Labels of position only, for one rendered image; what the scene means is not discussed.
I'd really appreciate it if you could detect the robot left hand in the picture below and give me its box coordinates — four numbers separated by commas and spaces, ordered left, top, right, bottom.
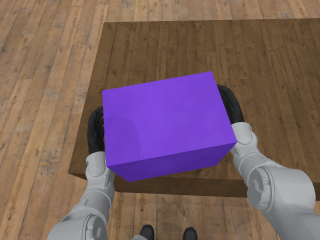
87, 106, 105, 155

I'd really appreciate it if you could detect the robot right upper arm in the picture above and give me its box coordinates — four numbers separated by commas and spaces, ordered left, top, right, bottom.
247, 166, 320, 240

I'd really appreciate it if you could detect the right robot forearm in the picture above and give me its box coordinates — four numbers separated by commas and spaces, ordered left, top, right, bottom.
230, 122, 316, 208

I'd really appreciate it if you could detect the robot foot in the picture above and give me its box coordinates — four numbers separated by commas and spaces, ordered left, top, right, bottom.
183, 227, 198, 240
140, 224, 154, 240

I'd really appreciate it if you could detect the carton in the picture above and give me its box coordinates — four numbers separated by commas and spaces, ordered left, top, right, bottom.
102, 71, 237, 182

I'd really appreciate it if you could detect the robot left upper arm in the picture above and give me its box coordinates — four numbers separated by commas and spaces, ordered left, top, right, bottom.
47, 214, 108, 240

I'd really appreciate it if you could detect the left robot forearm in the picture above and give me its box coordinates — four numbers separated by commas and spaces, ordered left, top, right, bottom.
46, 151, 116, 240

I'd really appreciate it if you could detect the right robot foot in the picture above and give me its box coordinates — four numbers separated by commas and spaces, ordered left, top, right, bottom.
183, 227, 198, 240

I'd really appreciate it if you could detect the pedestal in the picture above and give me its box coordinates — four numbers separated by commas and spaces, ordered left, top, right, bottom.
68, 18, 320, 201

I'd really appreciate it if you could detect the robot right hand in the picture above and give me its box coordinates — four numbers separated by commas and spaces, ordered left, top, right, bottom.
217, 84, 245, 125

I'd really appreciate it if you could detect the left robot foot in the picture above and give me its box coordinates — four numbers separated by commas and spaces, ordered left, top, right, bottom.
140, 224, 154, 240

